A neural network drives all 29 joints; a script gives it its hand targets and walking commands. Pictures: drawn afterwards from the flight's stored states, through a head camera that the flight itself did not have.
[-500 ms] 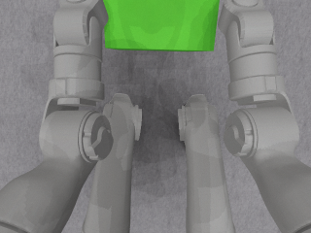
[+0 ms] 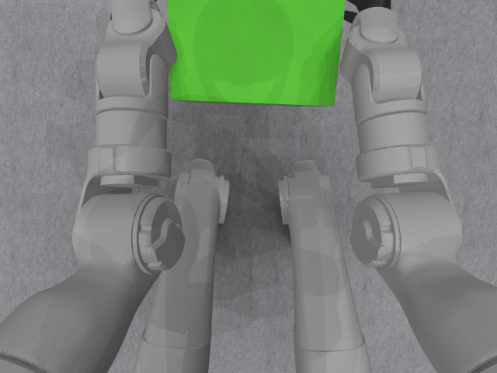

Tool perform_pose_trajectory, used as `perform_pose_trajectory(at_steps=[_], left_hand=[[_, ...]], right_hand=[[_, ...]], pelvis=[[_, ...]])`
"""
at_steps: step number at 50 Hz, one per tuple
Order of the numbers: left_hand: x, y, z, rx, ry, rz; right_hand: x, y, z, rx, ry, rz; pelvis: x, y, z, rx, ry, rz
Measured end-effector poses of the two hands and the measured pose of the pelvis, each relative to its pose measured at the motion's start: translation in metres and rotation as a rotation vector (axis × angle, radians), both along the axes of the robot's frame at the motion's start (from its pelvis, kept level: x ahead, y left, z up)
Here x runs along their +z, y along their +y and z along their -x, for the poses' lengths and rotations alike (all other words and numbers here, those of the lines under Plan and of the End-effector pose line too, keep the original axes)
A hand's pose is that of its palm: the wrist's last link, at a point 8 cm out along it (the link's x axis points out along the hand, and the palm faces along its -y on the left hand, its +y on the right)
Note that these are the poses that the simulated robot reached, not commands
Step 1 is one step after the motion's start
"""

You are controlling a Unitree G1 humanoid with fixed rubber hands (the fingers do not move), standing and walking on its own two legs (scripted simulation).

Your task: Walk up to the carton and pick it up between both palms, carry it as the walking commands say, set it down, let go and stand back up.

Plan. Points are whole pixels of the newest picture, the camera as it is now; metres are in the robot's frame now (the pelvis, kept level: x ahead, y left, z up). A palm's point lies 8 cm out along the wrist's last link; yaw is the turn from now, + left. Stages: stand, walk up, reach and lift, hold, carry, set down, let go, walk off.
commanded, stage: reach and lift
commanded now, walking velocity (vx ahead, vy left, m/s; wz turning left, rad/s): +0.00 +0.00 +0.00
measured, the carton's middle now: (250, 24) +0.55 +0.01 -0.15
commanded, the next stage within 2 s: none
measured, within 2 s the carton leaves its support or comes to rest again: neither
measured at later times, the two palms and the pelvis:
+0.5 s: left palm out of the picture +0.51 +0.14 +0.02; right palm out of the picture +0.51 -0.13 +0.00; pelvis +0.00 +0.00 +0.05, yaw +0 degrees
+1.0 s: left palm out of the picture +0.49 +0.14 +0.11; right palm out of the picture +0.49 -0.13 +0.09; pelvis +0.03 +0.00 +0.12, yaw +1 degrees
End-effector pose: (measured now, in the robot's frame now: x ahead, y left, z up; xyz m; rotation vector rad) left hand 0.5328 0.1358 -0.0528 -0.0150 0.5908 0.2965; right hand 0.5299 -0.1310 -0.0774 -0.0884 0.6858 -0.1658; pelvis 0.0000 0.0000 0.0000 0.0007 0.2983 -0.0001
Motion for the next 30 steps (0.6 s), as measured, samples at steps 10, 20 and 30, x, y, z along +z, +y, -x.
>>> perform_pose_trajectory(at_steps=[10, 20, 30], left_hand=[[0.027, 0.003, 0.008, 0.007, 0.000, -0.005], [0.054, 0.006, 0.017, 0.018, -0.003, 0.009], [0.086, 0.002, 0.026, 0.014, 0.013, -0.009]], right_hand=[[0.033, 0.002, 0.001, 0.021, -0.002, 0.022], [0.062, 0.005, 0.009, 0.019, -0.003, 0.022], [0.087, 0.002, 0.021, 0.016, 0.012, 0.003]], pelvis=[[0.019, 0.002, 0.000, -0.006, -0.036, -0.003], [0.043, 0.003, -0.003, 0.003, -0.069, 0.011], [0.067, 0.006, -0.006, 0.006, -0.095, 0.012]])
